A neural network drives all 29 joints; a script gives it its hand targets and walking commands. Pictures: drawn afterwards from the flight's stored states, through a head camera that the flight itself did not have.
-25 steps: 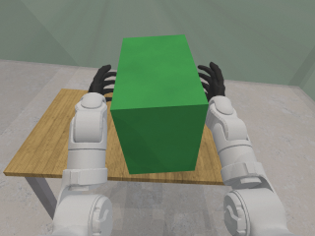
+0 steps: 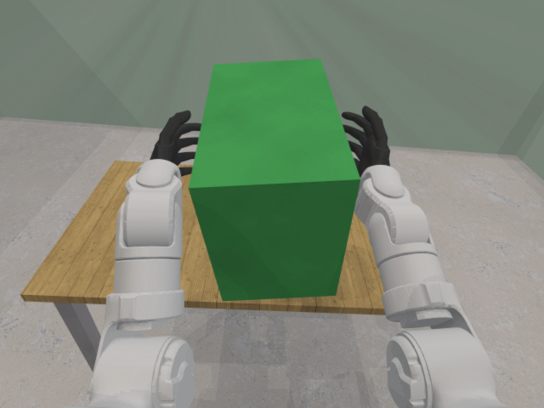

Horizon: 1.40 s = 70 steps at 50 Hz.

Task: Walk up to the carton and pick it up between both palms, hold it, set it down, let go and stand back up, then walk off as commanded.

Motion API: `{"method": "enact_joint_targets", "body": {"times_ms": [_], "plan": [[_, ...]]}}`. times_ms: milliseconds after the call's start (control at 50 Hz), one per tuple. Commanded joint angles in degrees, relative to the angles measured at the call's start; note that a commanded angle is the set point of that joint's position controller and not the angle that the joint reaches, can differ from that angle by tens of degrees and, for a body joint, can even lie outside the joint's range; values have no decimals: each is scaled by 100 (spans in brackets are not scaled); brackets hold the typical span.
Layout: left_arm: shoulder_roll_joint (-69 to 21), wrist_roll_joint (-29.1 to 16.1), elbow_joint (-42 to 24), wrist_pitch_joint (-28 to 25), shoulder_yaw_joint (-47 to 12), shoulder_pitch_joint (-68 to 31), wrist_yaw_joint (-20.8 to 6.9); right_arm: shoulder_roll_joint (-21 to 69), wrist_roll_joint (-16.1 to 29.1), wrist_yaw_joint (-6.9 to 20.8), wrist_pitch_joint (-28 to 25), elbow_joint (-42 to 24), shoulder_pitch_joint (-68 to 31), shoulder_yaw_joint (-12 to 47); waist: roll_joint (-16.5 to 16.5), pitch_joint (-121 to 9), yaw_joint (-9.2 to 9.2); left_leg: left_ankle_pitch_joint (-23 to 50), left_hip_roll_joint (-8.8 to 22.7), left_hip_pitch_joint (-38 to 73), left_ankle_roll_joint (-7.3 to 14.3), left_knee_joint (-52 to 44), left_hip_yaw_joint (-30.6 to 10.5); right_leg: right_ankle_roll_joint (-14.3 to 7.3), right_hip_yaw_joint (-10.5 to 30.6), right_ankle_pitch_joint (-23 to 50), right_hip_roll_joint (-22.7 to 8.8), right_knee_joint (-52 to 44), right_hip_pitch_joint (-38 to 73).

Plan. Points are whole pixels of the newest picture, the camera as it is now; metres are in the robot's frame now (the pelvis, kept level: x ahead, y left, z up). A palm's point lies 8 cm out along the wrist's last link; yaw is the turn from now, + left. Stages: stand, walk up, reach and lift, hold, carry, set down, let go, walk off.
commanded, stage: hold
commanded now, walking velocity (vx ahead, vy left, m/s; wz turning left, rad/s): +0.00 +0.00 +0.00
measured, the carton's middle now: (273, 176) +0.45 +0.00 +0.17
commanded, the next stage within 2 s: none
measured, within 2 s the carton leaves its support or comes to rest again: neither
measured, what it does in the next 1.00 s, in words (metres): stands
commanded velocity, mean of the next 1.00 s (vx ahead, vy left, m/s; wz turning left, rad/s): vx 0.00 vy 0.00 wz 0.00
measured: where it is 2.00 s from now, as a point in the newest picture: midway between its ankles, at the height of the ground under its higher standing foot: outside the picture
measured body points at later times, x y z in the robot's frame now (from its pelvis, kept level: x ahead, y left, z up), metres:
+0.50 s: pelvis +0.03 +0.00 +0.00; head +0.00 +0.02 +0.45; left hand +0.40 +0.15 +0.21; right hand +0.43 -0.13 +0.23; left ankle +0.04 +0.12 -0.75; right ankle +0.03 -0.16 -0.75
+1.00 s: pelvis +0.01 +0.00 +0.00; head -0.04 +0.02 +0.45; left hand +0.39 +0.15 +0.23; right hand +0.41 -0.13 +0.24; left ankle +0.04 +0.12 -0.75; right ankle +0.03 -0.16 -0.75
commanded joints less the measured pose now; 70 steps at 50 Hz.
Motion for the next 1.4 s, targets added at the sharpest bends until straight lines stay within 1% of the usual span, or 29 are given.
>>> {"method": "enact_joint_targets", "body": {"times_ms": [0, 80, 160, 240, 280, 340, 420, 500, 540, 620, 640, 700, 720, 780, 820, 840, 860, 900, 960, 1020, 1060, 1120, 1180, 1200, 1240, 1280, 1320, 1360, 1380], "plan": [[-2699, -399, 688, -459, -1523, -3404, -880, 2572, -243, 1031, -255, 258, -3357, 973, 116, -605, -607, -1454, -280, -308, 18, -1296, -138, -265, -670, -1105, 453, -128, 636], [-2641, -303, 617, -460, -1461, -3221, -856, 2549, -126, 1031, -323, 265, -3246, 1053, 142, -680, -498, -1014, -312, -107, -14, -1147, -152, -232, -662, -784, 473, -120, 666], [-2733, -429, 207, -439, -1725, -2999, -801, 2638, 101, 929, -370, -18, -3191, 1344, 147, -1091, -517, 176, -381, 540, -111, -741, -146, -176, -696, -89, 514, -92, 731], [-2869, -563, -537, -350, -2178, -2538, -731, 2513, 472, 765, -333, -410, -2754, 1752, 398, -1580, -690, 1840, -364, 1374, -329, -239, -238, -146, -702, 857, 604, -54, 882], [-2853, -597, -930, -298, -2260, -2375, -706, 2533, 710, 694, -323, -805, -2746, 2048, 399, -1819, -641, 2504, -374, 1640, -353, -50, -281, -109, -726, 1198, 667, 21, 938], [-2816, -718, -1533, -210, -2511, -2110, -698, 2495, 958, 553, -241, -1465, -2475, 2377, 462, -2163, -801, 3253, -413, 1775, -416, 165, -338, -57, -737, 2037, 706, 200, 1244], [-2693, -751, -1777, -54, -2597, -1872, -858, 2399, 989, 364, -18, -2091, -2237, 2501, 253, -1999, -969, 3080, -488, 1439, -369, 137, -341, -2, -689, 2586, 670, 292, 1597], [-2774, -781, -1809, -38, -2647, -2150, -936, 2413, 888, 346, 128, -2199, -2364, 2434, 279, -1836, -955, 2516, -465, 1218, -355, -31, -345, -40, -670, 1946, 653, 243, 1514], [-2776, -754, -1560, -66, -2536, -2215, -932, 2494, 849, 381, 148, -2116, -2557, 2443, 198, -1726, -826, 2242, -475, 1158, -274, -145, -313, -46, -665, 1596, 638, 168, 1415], [-2781, -664, -927, -160, -2297, -2709, -953, 2587, 591, 495, 150, -1392, -2811, 2092, 179, -1393, -762, 1364, -441, 958, -191, -385, -251, -101, -643, 741, 567, 11, 1080], [-2837, -677, -754, -189, -2285, -2804, -947, 2545, 497, 546, 125, -1197, -2866, 1944, 202, -1307, -780, 1058, -420, 843, -202, -479, -241, -140, -642, 488, 556, -26, 1040], [-2770, -619, -249, -277, -2003, -3181, -973, 2635, 188, 690, 41, -788, -3172, 1579, 72, -995, -703, -147, -418, 353, -79, -808, -163, -185, -629, -344, 477, -121, 832], [-2778, -574, -118, -301, -1946, -3250, -973, 2634, 100, 736, 7, -602, -3187, 1459, 117, -881, -714, -423, -376, 223, -85, -919, -162, -222, -633, -541, 462, -133, 795], [-2832, -554, 174, -395, -1866, -3500, -962, 2549, -151, 894, -114, -170, -3248, 1121, 259, -736, -748, -1310, -260, -208, -85, -1230, -176, -297, -660, -1039, 458, -95, 731], [-2781, -455, 424, -427, -1705, -3473, -948, 2575, -231, 980, -182, 89, -3306, 1014, 236, -609, -680, -1554, -255, -369, -31, -1350, -143, -290, -677, -1149, 459, -94, 779], [-2787, -456, 464, -450, -1690, -3459, -931, 2564, -257, 1009, -207, 166, -3253, 981, 236, -645, -681, -1518, -243, -315, -35, -1330, -145, -301, -676, -1107, 454, -97, 713], [-2720, -405, 560, -454, -1563, -3386, -920, 2588, -255, 1022, -235, 174, -3316, 992, 109, -644, -595, -1494, -285, -289, 33, -1312, -121, -272, -662, -1129, 451, -133, 690], [-2639, -342, 705, -457, -1454, -3288, -899, 2567, -239, 1036, -268, 257, -3302, 1008, 50, -613, -547, -1342, -310, -220, 42, -1273, -128, -242, -671, -1017, 445, -145, 662], [-2658, -350, 559, -463, -1519, -3199, -874, 2574, -139, 1007, -320, 217, -3239, 1080, 117, -778, -536, -829, -323, 35, -20, -1090, -143, -215, -680, -682, 456, -127, 668], [-2862, -563, 60, -478, -1931, -3090, -775, 2660, 126, 941, -412, -130, -3255, 1368, 250, -1275, -579, 285, -358, 596, -171, -696, -178, -190, -695, 10, 517, -58, 739], [-2859, -529, -205, -421, -2018, -2820, -739, 2660, 299, 862, -401, -212, -3055, 1563, 312, -1404, -568, 1047, -384, 982, -225, -471, -198, -161, -691, 420, 550, -69, 822], [-2876, -605, -780, -334, -2230, -2360, -693, 2523, 599, 729, -352, -634, -2697, 1936, 367, -1713, -648, 2306, -370, 1533, -339, -133, -273, -120, -723, 1146, 650, 3, 947], [-2809, -637, -1200, -238, -2374, -2199, -703, 2499, 843, 606, -278, -1132, -2618, 2216, 412, -1922, -710, 2834, -391, 1707, -362, 58, -319, -79, -730, 1576, 683, 96, 1096], [-2763, -640, -1284, -212, -2364, -2142, -711, 2508, 890, 571, -228, -1259, -2554, 2305, 367, -1936, -700, 2880, -415, 1665, -341, 66, -326, -61, -719, 1729, 683, 141, 1179], [-2704, -701, -1593, -158, -2483, -2121, -759, 2497, 973, 489, -137, -1592, -2441, 2409, 326, -2008, -813, 3074, -446, 1599, -364, 135, -341, -26, -726, 2168, 691, 241, 1366], [-2708, -765, -1662, -93, -2556, -2002, -822, 2464, 993, 395, -67, -1960, -2404, 2475, 243, -2033, -916, 2994, -481, 1474, -335, 123, -344, 4, -686, 2439, 664, 275, 1515], [-2740, -818, -1706, -75, -2628, -2131, -866, 2466, 947, 354, 13, -2141, -2517, 2455, 284, -1987, -937, 2771, -494, 1360, -347, 60, -341, -4, -688, 2216, 647, 251, 1487], [-2774, -831, -1702, -68, -2650, -2180, -905, 2427, 868, 345, 101, -2063, -2407, 2372, 283, -1836, -984, 2494, -465, 1252, -344, -36, -343, -43, -666, 1933, 644, 217, 1486], [-2749, -775, -1639, -82, -2575, -2252, -919, 2485, 845, 363, 115, -2058, -2479, 2406, 230, -1836, -912, 2356, -479, 1215, -298, -81, -324, -38, -669, 1814, 630, 197, 1492]]}}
